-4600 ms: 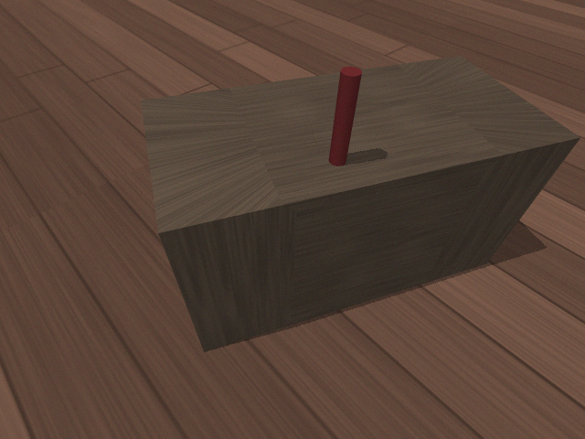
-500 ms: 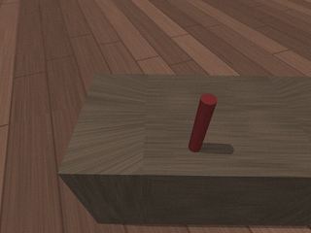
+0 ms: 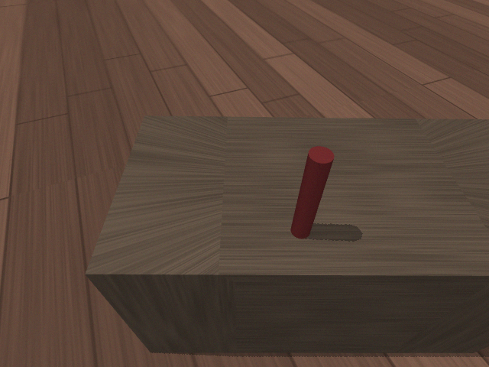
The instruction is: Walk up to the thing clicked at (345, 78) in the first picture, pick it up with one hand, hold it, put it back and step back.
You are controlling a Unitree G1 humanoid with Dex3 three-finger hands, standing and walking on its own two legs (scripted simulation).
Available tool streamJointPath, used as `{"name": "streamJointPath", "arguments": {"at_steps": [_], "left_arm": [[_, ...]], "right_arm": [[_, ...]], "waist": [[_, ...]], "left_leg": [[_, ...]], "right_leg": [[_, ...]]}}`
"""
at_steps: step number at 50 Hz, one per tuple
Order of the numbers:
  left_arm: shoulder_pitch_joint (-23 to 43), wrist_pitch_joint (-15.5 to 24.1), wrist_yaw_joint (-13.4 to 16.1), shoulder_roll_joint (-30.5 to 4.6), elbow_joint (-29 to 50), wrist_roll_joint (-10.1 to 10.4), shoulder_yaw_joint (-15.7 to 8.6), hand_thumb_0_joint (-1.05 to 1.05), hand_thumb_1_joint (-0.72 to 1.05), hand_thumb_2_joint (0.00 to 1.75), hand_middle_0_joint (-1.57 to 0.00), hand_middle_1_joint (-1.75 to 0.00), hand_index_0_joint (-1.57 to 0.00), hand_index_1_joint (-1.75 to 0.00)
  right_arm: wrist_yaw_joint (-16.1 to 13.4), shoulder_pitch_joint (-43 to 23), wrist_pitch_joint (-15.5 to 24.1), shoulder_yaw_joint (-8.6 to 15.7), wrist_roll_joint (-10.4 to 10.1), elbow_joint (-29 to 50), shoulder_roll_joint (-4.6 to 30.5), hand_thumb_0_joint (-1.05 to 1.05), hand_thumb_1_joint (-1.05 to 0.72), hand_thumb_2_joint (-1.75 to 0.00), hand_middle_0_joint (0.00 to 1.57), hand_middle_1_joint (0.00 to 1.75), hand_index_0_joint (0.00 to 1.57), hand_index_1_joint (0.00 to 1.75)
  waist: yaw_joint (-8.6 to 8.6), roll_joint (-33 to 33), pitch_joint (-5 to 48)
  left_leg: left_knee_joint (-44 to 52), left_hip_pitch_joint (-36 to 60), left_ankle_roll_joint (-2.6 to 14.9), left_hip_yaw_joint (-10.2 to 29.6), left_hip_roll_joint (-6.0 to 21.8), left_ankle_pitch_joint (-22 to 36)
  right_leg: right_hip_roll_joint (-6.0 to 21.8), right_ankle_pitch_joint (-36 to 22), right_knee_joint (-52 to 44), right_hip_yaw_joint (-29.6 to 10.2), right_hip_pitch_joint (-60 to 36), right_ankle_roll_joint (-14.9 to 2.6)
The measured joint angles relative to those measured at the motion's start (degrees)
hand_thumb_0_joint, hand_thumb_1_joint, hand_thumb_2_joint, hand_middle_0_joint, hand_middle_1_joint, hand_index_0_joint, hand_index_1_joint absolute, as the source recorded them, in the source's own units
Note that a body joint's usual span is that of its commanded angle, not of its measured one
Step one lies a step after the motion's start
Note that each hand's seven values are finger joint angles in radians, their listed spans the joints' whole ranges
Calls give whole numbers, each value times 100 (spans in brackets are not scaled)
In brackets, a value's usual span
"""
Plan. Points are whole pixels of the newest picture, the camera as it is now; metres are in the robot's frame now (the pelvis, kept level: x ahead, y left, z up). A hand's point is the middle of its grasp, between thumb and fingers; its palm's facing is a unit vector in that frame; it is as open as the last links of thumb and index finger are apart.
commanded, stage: stand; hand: right
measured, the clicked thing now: (309, 198) +0.46 -0.13 -0.01
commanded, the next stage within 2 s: rise first in 1.08 s
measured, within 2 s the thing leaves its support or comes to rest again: neither
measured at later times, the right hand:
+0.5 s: hand out of the picture +0.08 -0.25 -0.16, palm faces -0.04 +0.94 -0.33, open 7.4 cm
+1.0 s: hand out of the picture +0.08 -0.25 -0.16, palm faces -0.03 +0.94 -0.33, open 7.4 cm
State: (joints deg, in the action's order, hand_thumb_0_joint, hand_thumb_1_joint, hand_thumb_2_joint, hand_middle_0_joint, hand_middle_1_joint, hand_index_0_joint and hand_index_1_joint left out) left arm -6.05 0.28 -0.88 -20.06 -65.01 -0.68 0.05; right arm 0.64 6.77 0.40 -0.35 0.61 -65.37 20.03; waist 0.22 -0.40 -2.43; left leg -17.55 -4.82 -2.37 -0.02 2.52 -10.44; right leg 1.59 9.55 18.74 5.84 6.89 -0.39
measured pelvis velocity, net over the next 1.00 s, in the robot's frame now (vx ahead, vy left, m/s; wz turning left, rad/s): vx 0.01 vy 0.00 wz -0.01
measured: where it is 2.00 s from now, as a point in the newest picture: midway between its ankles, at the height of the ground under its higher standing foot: outside the picture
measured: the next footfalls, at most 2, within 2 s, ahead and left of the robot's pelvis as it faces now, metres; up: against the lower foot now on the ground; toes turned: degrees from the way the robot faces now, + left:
none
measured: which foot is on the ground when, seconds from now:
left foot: down 0.00-1.00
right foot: down 0.00-1.00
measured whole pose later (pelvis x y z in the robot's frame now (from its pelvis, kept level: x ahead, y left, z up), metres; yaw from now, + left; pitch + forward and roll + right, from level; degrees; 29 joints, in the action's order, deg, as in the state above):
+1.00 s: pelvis +0.01 +0.00 +0.00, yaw -1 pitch -2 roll +0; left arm -6.4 0.3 -0.7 -20.1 -64.6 -0.7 0.2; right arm 0.4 6.4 0.5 -0.5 0.6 -64.7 20.2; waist 0.5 -0.3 -2.3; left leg -17.0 -3.7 -2.2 -0.9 2.5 -11.3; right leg 1.5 10.2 18.5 5.0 6.3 -0.1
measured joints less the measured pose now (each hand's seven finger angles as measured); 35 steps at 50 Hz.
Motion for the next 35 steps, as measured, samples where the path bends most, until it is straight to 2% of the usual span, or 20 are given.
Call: {"name": "streamJointPath", "arguments": {"at_steps": [35], "left_arm": [[-21, 18, 19, 3, 35, -8, 19, 1, 91, 90, -20, -30, -20, -30]], "right_arm": [[-15, -56, 3, -17, 2, 75, 16, 1, -90, -90, 20, 30, 20, 30]], "waist": [[19, 3, 20]], "left_leg": [[21, 65, 6, -55, 16, -87]], "right_leg": [[-18, 65, -20, -53, -41, 14]]}}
